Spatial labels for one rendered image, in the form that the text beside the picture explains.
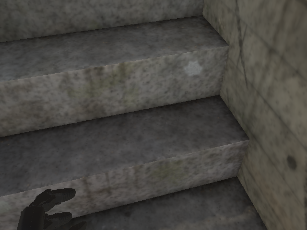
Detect robot left hand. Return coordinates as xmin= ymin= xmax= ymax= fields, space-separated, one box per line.
xmin=16 ymin=188 xmax=87 ymax=230

